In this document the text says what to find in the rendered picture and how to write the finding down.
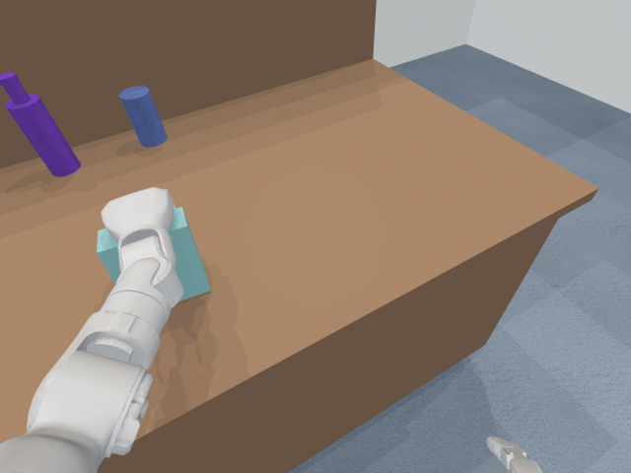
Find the table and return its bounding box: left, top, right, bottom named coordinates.
left=0, top=0, right=598, bottom=473

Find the sponge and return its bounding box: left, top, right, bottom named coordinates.
left=97, top=207, right=211, bottom=301

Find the robot right hand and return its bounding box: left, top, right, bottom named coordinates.
left=486, top=437, right=542, bottom=473

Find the robot left hand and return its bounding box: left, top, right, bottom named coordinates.
left=102, top=187, right=175, bottom=242

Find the left robot upper arm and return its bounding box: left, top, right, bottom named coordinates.
left=0, top=350, right=153, bottom=473

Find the robot left forearm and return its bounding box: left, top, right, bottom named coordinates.
left=27, top=225, right=183, bottom=432

